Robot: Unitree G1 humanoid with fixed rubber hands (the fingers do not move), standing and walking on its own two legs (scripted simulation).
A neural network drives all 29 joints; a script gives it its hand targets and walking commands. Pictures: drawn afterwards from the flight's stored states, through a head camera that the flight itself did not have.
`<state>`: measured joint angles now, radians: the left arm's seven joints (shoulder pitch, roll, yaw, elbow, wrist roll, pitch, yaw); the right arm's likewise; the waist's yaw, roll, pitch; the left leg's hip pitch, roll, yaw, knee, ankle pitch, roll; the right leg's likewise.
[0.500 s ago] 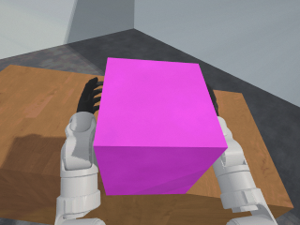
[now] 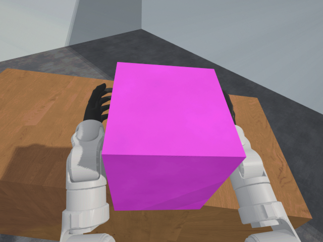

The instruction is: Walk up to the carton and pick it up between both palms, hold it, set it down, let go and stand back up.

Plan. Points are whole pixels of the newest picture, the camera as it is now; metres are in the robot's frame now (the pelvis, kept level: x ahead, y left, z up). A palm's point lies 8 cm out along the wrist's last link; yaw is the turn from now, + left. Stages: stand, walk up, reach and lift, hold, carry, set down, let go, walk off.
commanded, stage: hold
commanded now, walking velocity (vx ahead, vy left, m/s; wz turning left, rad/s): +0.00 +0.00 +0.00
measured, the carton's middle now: (162, 142) +0.31 +0.01 +0.14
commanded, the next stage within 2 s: none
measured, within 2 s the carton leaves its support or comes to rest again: neither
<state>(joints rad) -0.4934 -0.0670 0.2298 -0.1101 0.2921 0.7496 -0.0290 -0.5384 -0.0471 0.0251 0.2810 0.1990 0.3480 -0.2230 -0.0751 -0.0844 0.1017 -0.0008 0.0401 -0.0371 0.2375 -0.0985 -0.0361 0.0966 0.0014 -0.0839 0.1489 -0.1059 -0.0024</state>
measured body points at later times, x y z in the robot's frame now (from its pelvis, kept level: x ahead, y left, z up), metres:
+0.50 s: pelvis +0.00 +0.00 +0.00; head -0.01 +0.04 +0.45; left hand +0.36 +0.16 +0.17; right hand +0.37 -0.13 +0.17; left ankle +0.03 +0.14 -0.75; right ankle +0.00 -0.11 -0.75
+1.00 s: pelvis +0.00 +0.00 +0.00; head -0.01 +0.04 +0.45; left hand +0.37 +0.16 +0.17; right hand +0.37 -0.14 +0.17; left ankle +0.03 +0.14 -0.75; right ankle +0.00 -0.11 -0.75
